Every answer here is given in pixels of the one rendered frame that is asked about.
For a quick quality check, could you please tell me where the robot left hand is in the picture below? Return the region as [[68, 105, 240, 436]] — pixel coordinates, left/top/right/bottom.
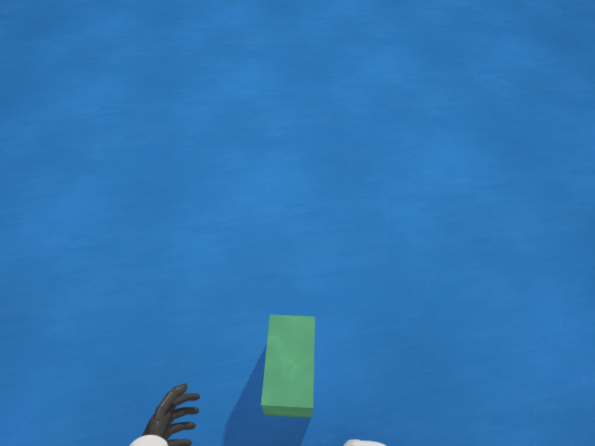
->
[[142, 384, 200, 446]]

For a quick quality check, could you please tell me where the carton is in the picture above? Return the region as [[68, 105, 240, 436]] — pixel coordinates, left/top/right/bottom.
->
[[261, 314, 315, 418]]

